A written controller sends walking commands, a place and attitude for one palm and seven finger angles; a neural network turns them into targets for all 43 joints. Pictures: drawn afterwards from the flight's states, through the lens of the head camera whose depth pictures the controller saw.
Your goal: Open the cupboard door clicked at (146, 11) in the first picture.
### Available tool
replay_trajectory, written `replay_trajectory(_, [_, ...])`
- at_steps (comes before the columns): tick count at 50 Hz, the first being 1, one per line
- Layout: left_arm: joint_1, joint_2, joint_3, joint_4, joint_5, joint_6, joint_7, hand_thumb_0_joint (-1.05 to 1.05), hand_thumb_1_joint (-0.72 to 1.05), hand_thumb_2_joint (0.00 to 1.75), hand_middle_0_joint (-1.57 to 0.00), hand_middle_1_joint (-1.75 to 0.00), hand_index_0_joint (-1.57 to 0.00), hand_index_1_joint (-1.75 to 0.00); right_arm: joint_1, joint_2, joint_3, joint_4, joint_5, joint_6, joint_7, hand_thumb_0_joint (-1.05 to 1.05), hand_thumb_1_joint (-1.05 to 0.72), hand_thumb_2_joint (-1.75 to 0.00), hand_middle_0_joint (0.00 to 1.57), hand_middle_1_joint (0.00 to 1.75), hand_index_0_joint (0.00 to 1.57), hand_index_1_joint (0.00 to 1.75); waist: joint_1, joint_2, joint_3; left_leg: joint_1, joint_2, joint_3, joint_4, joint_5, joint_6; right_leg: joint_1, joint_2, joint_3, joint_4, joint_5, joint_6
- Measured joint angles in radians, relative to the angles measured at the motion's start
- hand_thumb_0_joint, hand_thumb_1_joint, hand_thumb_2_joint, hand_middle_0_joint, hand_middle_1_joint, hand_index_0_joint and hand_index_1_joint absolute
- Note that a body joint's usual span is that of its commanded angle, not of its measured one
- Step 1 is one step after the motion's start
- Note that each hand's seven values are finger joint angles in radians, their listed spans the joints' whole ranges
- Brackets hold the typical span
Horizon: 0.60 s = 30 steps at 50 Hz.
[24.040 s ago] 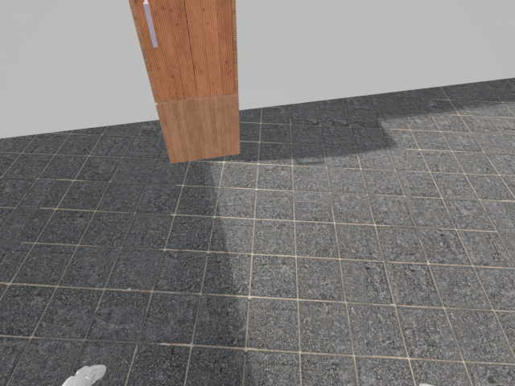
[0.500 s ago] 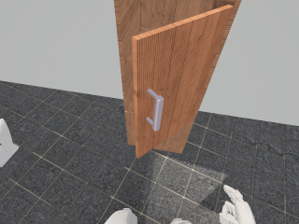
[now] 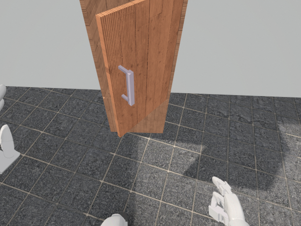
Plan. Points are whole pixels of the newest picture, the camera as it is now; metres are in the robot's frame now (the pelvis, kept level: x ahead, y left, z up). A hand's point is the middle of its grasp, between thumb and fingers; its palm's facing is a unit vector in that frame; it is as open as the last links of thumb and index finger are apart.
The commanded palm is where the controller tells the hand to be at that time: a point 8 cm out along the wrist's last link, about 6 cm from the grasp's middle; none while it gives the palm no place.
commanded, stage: stop stepping back and stand still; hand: left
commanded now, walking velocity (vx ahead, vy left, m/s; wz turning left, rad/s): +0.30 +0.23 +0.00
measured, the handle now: (126, 86) +0.56 +0.12 +0.01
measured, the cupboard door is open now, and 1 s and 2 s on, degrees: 48 48 48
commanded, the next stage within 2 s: let the arm hang, fingers relaxed in 0.88 s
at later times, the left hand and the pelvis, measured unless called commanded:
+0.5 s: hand out of the picture +0.15 +0.25 +0.18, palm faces +0.33 -0.79 -0.51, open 7.4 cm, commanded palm +0.09 +0.31 +0.19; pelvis -0.05 +0.01 +0.01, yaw -1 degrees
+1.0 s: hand out of the picture +0.13 +0.28 +0.16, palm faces +0.37 -0.78 -0.51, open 7.4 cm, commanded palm none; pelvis -0.08 +0.02 +0.01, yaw +1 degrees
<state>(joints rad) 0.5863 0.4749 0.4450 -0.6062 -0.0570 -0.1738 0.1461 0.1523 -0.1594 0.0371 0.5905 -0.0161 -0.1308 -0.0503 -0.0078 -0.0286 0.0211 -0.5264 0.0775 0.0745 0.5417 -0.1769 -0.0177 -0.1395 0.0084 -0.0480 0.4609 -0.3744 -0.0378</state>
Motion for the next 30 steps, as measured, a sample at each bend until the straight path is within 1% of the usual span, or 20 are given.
replay_trajectory(2, [0.039, 0.002, -0.015, -0.001, 0.001, -0.010, -0.011, 0.02, 0.89, 0.90, -0.21, -0.30, -0.22, -0.30, 0.023, -0.024, -0.005, 0.037, 0.003, 0.016, -0.001, 0.01, -0.90, -0.90, 0.20, 0.31, 0.20, 0.30, 0.008, 0.003, -0.019, -0.025, -0.023, -0.029, 0.184, -0.070, -0.003, -0.002, 0.004, 0.018, -0.001, 0.009, 0.005])
replay_trajectory(3, [0.057, 0.005, -0.015, 0.003, 0.003, -0.018, -0.014, 0.02, 0.89, 0.90, -0.21, -0.30, -0.22, -0.30, 0.044, -0.031, -0.008, 0.052, 0.010, 0.021, -0.003, 0.01, -0.90, -0.90, 0.20, 0.31, 0.20, 0.30, 0.011, -0.005, -0.035, -0.019, -0.038, -0.030, 0.234, -0.080, -0.003, 0.003, -0.001, 0.026, -0.011, 0.012, 0.007])
replay_trajectory(4, [0.069, 0.008, -0.011, 0.010, 0.006, -0.022, -0.013, 0.01, 0.89, 0.90, -0.21, -0.30, -0.22, -0.30, 0.066, -0.037, -0.012, 0.062, 0.014, 0.026, -0.006, 0.01, -0.90, -0.90, 0.20, 0.31, 0.20, 0.30, 0.012, -0.017, -0.053, 0.001, -0.049, -0.023, 0.246, -0.082, -0.001, 0.005, -0.007, 0.035, -0.017, 0.014, 0.009])
replay_trajectory(6, [0.069, 0.000, -0.004, 0.040, 0.012, -0.031, -0.008, 0.01, 0.88, 0.90, -0.21, -0.30, -0.22, -0.30, 0.105, -0.055, -0.020, 0.075, 0.018, 0.028, -0.017, 0.01, -0.90, -0.90, 0.20, 0.31, 0.20, 0.30, 0.009, -0.030, -0.081, 0.070, -0.061, -0.005, 0.190, -0.069, 0.011, 0.010, -0.014, 0.044, -0.017, 0.012, 0.009])
replay_trajectory(8, [0.041, -0.020, -0.008, 0.090, 0.017, -0.035, -0.002, 0.01, 0.88, 0.90, -0.21, -0.30, -0.22, -0.30, 0.133, -0.084, -0.033, 0.082, 0.018, 0.021, -0.028, 0.02, -0.90, -0.90, 0.20, 0.31, 0.20, 0.30, -0.001, -0.015, -0.100, 0.157, -0.066, 0.004, 0.080, -0.038, 0.029, 0.008, -0.010, 0.038, 0.003, -0.001, 0.011])
replay_trajectory(9, [0.019, -0.032, -0.014, 0.116, 0.018, -0.034, 0.001, 0.01, 0.88, 0.90, -0.21, -0.30, -0.22, -0.30, 0.144, -0.101, -0.042, 0.084, 0.019, 0.017, -0.033, 0.02, -0.90, -0.90, 0.20, 0.30, 0.20, 0.30, -0.008, 0.002, -0.106, 0.200, -0.064, 0.004, 0.022, -0.032, 0.038, 0.003, -0.003, 0.029, 0.022, -0.012, 0.014])
replay_trajectory(10, [-0.007, -0.042, -0.022, 0.144, 0.019, -0.032, 0.002, 0.01, 0.88, 0.90, -0.21, -0.30, -0.22, -0.30, 0.148, -0.113, -0.053, 0.090, 0.020, 0.015, -0.038, 0.02, -0.90, -0.90, 0.20, 0.30, 0.20, 0.30, -0.018, 0.013, -0.108, 0.224, -0.065, -0.004, -0.016, -0.084, 0.041, -0.004, -0.002, 0.018, 0.046, -0.026, 0.016])
replay_trajectory(11, [-0.034, -0.050, -0.029, 0.174, 0.020, -0.029, 0.002, 0.01, 0.89, 0.90, -0.21, -0.30, -0.22, -0.30, 0.143, -0.115, -0.062, 0.102, 0.022, 0.017, -0.041, 0.02, -0.91, -0.90, 0.20, 0.30, 0.20, 0.30, -0.023, 0.005, -0.102, 0.230, -0.076, -0.004, -0.022, -0.103, 0.041, -0.008, -0.013, 0.015, 0.066, -0.037, 0.020])
replay_trajectory(13, [-0.060, -0.068, -0.036, 0.212, 0.024, -0.021, 0.003, 0.01, 0.89, 0.90, -0.21, -0.30, -0.22, -0.30, 0.128, -0.115, -0.064, 0.104, 0.023, 0.026, -0.039, 0.02, -0.91, -0.90, 0.20, 0.30, 0.20, 0.30, -0.022, -0.009, -0.083, 0.236, -0.083, 0.009, -0.015, -0.064, 0.037, -0.005, -0.023, 0.027, 0.079, -0.035, 0.019])
replay_trajectory(17, [-0.032, -0.067, -0.049, 0.181, 0.030, -0.018, -0.006, 0.02, 0.89, 0.90, -0.21, -0.30, -0.21, -0.30, 0.106, -0.103, -0.055, 0.061, 0.019, 0.020, -0.026, 0.02, -0.91, -0.90, 0.20, 0.30, 0.20, 0.30, -0.044, -0.009, -0.059, 0.234, -0.073, 0.012, -0.014, -0.060, 0.039, -0.008, -0.014, 0.031, 0.075, -0.014, 0.027])
replay_trajectory(19, [-0.010, -0.056, -0.056, 0.136, 0.032, -0.029, -0.012, 0.02, 0.89, 0.90, -0.21, -0.30, -0.21, -0.30, 0.098, -0.088, -0.049, 0.042, 0.017, 0.012, -0.020, 0.02, -0.91, -0.90, 0.20, 0.30, 0.20, 0.30, -0.047, -0.010, -0.049, 0.228, -0.068, 0.009, -0.018, -0.048, 0.041, -0.010, -0.008, 0.027, 0.063, 0.003, 0.026])
replay_trajectory(22, [0.024, -0.029, -0.046, 0.078, 0.030, -0.055, -0.017, 0.02, 0.89, 0.90, -0.21, -0.30, -0.22, -0.30, 0.089, -0.065, -0.037, 0.022, 0.012, 0.002, -0.015, 0.02, -0.91, -0.90, 0.20, 0.30, 0.20, 0.30, -0.043, -0.005, -0.041, 0.215, -0.060, 0.003, -0.025, -0.025, 0.043, -0.016, 0.001, 0.022, 0.042, 0.031, 0.027])
replay_trajectory(25, [0.038, -0.009, -0.019, 0.074, 0.025, -0.075, -0.016, 0.02, 0.89, 0.90, -0.21, -0.30, -0.22, -0.30, 0.082, -0.046, -0.026, 0.015, 0.009, -0.001, -0.017, 0.01, -0.91, -0.90, 0.20, 0.30, 0.20, 0.30, -0.030, 0.011, -0.039, 0.208, -0.056, -0.003, -0.042, -0.001, 0.046, -0.020, 0.006, 0.017, 0.019, 0.059, 0.029])
replay_trajectory(27, [0.033, -0.011, -0.004, 0.099, 0.021, -0.077, -0.013, 0.01, 0.89, 0.90, -0.21, -0.30, -0.22, -0.30, 0.077, -0.037, -0.019, 0.016, 0.009, -0.001, -0.019, 0.01, -0.91, -0.90, 0.20, 0.30, 0.20, 0.30, -0.018, 0.027, -0.040, 0.206, -0.056, -0.006, -0.058, 0.017, 0.048, -0.021, 0.007, 0.014, 0.001, 0.078, 0.030])
replay_trajectory(30, [0.011, -0.039, -0.001, 0.155, 0.018, -0.063, -0.008, 0.01, 0.89, 0.90, -0.21, -0.30, -0.22, -0.30, 0.073, -0.031, -0.012, 0.026, 0.009, -0.002, -0.023, 0.01, -0.90, -0.90, 0.20, 0.30, 0.20, 0.30, 0.002, 0.052, -0.038, 0.206, -0.056, -0.009, -0.082, 0.041, 0.049, -0.019, 0.009, 0.011, -0.025, 0.104, 0.032])
